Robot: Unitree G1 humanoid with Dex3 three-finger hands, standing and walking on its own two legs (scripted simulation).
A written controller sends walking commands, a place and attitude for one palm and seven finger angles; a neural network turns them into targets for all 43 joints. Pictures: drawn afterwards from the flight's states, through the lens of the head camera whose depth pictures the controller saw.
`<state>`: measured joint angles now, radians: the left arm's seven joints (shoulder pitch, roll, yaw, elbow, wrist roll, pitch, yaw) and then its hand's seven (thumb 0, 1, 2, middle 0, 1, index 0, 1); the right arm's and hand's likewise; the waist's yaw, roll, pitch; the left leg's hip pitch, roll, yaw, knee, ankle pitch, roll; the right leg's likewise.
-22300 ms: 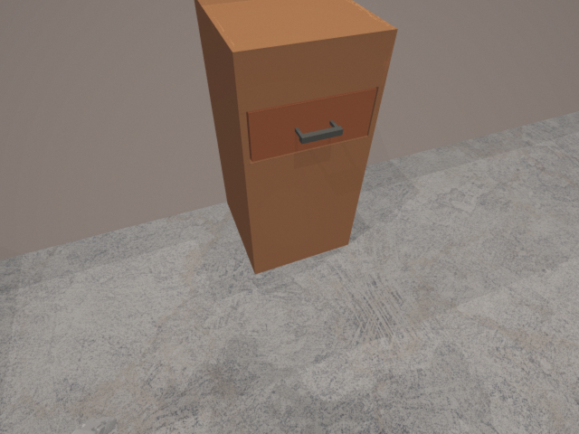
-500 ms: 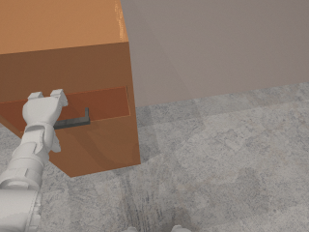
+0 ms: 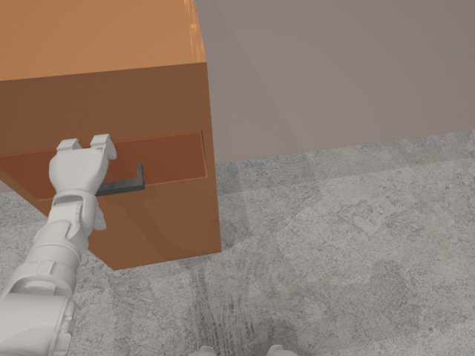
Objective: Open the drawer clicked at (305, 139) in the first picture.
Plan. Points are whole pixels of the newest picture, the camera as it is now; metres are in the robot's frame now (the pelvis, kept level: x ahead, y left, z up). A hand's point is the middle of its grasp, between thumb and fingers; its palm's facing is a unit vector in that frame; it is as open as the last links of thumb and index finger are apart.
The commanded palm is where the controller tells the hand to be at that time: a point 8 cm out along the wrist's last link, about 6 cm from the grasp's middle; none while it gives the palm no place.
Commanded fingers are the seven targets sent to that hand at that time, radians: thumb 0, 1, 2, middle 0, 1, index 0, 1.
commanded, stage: move the hooked fingers above the handle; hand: left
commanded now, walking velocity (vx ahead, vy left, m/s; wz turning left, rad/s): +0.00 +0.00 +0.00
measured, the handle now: (112, 180) +0.46 +0.27 -0.06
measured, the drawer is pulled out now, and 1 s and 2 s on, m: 0.00 0.00 0.00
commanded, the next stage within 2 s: lower the fingers behind the handle in 0.76 s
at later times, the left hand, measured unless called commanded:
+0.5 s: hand (93, 187) +0.42 +0.28 -0.01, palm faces +0.02 -0.06 -1.00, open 13.8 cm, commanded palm +0.39 +0.29 +0.06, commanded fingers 0.00 -0.50 0.30 -0.30 -1.20 -0.30 -1.20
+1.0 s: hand (75, 191) +0.41 +0.31 -0.01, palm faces -0.09 -0.01 -1.00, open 13.8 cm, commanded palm +0.39 +0.30 +0.05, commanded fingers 0.00 -0.50 0.30 -0.30 -1.20 -0.30 -1.20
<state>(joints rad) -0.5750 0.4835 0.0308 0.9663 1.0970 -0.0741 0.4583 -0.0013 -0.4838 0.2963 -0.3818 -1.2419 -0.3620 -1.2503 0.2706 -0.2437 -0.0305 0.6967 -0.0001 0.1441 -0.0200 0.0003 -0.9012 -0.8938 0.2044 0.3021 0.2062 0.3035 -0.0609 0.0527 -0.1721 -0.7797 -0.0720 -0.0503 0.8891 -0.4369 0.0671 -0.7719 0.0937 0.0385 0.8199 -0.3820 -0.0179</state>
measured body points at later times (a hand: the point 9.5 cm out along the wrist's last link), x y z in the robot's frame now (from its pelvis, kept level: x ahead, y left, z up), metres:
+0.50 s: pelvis +0.00 +0.00 -0.01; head +0.09 +0.02 +0.43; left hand +0.41 +0.28 +0.05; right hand +0.07 -0.28 -0.13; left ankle -0.02 +0.07 -0.69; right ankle +0.00 -0.12 -0.69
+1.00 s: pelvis -0.01 +0.00 +0.00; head +0.08 +0.00 +0.44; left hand +0.40 +0.30 +0.05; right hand +0.04 -0.28 -0.13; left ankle -0.02 +0.07 -0.69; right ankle +0.00 -0.12 -0.69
